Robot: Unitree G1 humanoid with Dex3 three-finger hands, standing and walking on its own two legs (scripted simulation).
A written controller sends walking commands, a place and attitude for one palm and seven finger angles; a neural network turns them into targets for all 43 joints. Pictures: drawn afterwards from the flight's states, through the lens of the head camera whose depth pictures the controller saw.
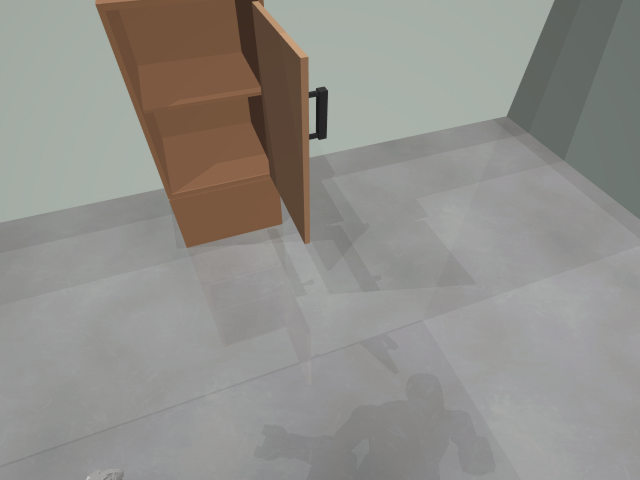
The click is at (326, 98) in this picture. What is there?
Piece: cupboard door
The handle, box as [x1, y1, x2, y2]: [309, 87, 327, 139]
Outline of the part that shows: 324,87 316,88 315,91 309,92 309,97 316,97 316,132 309,134 309,139 315,137 321,139 326,137 327,90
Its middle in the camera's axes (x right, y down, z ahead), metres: -0.02 -0.31 +0.97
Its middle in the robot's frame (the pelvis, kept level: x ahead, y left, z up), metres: +0.93 +0.06 -0.04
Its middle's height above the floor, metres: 0.73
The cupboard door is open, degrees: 92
